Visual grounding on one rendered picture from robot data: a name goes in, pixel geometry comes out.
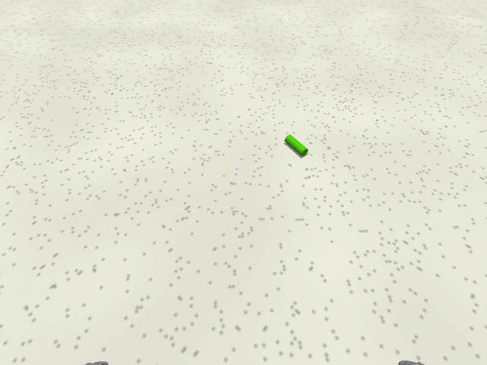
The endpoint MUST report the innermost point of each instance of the can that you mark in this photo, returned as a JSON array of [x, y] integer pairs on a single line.
[[296, 145]]

